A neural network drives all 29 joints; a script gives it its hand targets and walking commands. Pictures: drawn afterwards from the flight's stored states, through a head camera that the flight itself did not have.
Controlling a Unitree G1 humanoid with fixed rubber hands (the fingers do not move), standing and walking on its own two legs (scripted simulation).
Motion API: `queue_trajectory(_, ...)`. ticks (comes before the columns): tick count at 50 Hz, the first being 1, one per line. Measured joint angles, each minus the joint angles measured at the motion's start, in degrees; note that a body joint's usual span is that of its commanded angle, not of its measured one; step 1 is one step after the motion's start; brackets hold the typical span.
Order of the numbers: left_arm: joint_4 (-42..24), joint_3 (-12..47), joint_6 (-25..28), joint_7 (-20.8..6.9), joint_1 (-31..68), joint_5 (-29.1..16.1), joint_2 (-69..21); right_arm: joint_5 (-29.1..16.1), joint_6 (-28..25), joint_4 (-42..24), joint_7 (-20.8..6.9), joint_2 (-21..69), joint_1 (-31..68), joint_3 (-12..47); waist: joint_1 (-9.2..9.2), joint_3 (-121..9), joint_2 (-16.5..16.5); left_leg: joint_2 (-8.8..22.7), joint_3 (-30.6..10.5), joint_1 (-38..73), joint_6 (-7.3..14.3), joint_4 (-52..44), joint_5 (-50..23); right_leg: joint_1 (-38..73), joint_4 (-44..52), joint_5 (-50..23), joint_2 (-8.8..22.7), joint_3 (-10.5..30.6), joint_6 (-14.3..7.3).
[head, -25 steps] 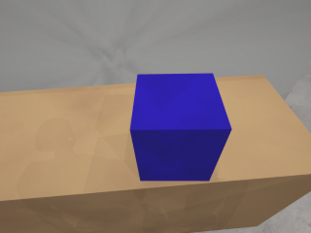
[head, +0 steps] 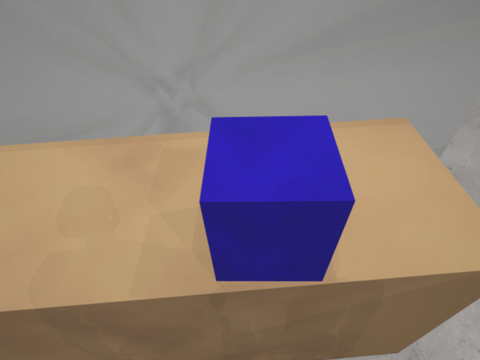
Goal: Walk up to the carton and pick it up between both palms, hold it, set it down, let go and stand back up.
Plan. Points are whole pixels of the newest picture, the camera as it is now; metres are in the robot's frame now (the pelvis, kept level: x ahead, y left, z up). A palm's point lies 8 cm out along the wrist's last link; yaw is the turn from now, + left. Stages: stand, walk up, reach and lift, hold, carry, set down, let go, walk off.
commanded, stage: stand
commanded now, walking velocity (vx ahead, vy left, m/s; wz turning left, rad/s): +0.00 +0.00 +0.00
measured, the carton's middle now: (268, 202) +0.40 -0.03 +0.04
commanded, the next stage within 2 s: none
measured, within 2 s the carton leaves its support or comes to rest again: neither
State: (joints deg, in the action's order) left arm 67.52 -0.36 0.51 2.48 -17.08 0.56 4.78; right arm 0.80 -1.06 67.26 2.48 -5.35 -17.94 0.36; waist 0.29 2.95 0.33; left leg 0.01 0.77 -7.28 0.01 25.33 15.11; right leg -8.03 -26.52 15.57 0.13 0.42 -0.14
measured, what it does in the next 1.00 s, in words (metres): stands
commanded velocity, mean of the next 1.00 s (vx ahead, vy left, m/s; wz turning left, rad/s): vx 0.00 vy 0.00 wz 0.00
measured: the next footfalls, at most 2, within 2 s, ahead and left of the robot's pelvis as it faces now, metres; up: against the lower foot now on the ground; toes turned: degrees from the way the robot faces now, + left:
none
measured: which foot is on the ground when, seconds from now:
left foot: down 0.00-1.00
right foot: down 0.00-1.00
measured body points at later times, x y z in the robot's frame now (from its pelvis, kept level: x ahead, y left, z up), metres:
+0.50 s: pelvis -0.01 -0.01 +0.00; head +0.00 -0.01 +0.45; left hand -0.04 +0.19 -0.16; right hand -0.06 -0.20 -0.17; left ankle -0.01 +0.12 -0.74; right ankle -0.01 -0.12 -0.74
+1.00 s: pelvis +0.00 -0.01 +0.00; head +0.01 -0.01 +0.45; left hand -0.03 +0.19 -0.16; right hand -0.03 -0.20 -0.17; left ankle -0.01 +0.12 -0.74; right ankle -0.01 -0.12 -0.74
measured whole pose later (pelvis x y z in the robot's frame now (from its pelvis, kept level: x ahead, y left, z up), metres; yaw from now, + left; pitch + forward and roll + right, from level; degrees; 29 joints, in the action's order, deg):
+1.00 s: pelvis +0.00 -0.01 +0.00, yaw +0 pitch -2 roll +0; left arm 66.2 0.3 1.3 2.1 -18.5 0.5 5.3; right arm 0.7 -0.6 67.1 2.3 -5.0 -18.0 0.5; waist -0.1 3.1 0.2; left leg 1.1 0.6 -8.2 -1.0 25.2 15.0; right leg -8.8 -26.0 15.2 -1.0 0.2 -1.1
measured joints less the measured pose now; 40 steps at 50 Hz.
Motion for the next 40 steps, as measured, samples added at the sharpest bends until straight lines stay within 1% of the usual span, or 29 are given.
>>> queue_trajectory(2, -0.1, 0.0, 0.0, 0.1, -0.2, 0.0, 0.1, -0.1, 0.1, 0.1, 0.1, 0.0, -0.1, 0.0, 0.16, -0.3, 0.1, 0.1, 0.1, 0.4, -0.1, 0.1, 0.2, 0.3, -0.1, 0.1, -0.1, 0.1, -0.1)
queue_trajectory(5, 0.0, 0.2, -0.1, 0.3, -0.4, -0.2, -0.3, -0.2, 0.4, 0.0, 0.2, -0.1, -0.1, 0.0, -0.06, -0.4, 0.0, 0.2, 0.1, 0.5, -0.2, 0.5, 0.3, 0.5, -0.3, 0.2, -0.2, 0.1, -0.1)
queue_trajectory(7, -0.2, 0.3, -0.1, 0.0, -0.5, -0.3, -0.1, -0.3, 0.6, 0.0, 0.3, 0.0, 0.0, 0.2, -0.01, -0.1, 0.0, 0.3, 0.1, 0.4, -0.3, 0.5, 0.3, 0.4, -0.4, 0.1, -0.3, 0.1, -0.1)
queue_trajectory(15, 0.1, 0.9, 0.1, -0.1, -1.7, -0.3, -0.4, -0.5, 1.0, -0.2, -0.1, 0.8, 0.0, 0.4, -0.61, 0.7, -0.2, 0.6, 0.1, -0.7, -0.5, 0.5, -0.3, -0.6, -0.1, -0.6, -0.6, 0.0, -0.3)
queue_trajectory(22, -0.5, 0.3, 0.2, -0.1, -1.2, -0.2, 0.3, -0.2, 0.8, 0.0, -0.4, 1.0, -0.8, 0.1, -0.74, 0.9, -0.2, 0.7, 0.1, -1.5, -0.6, 0.0, -1.0, -1.5, 0.1, -1.1, -0.7, 0.1, -0.5)
queue_trajectory(28, -1.4, 0.2, -0.2, -0.2, -0.5, 0.0, 0.5, -0.1, 0.7, 0.6, -0.3, 0.5, -1.2, 0.2, -0.12, 0.8, -0.3, 0.7, 0.0, -2.0, -0.7, 0.1, -1.0, -2.1, -0.3, -1.0, -0.7, 0.0, -0.6)
queue_trajectory(32, -1.3, 0.2, 0.4, -0.3, -0.8, 0.0, 0.6, -0.2, 0.7, 0.2, -0.6, 0.2, -0.8, 0.1, -0.24, 0.4, -0.1, 0.9, 0.1, -1.7, -0.8, 0.0, -0.9, -1.8, 0.1, -1.1, -0.9, 0.0, -0.7)
queue_trajectory(40, -1.3, 0.3, -0.1, -0.4, -1.2, -0.1, 0.7, 0.0, 0.3, -0.5, -0.2, 0.3, -0.1, 0.2, -0.13, -0.3, 0.5, 1.2, -0.1, -1.6, -1.0, 0.4, -0.3, -1.4, 0.2, -0.7, -1.2, -0.1, -0.9)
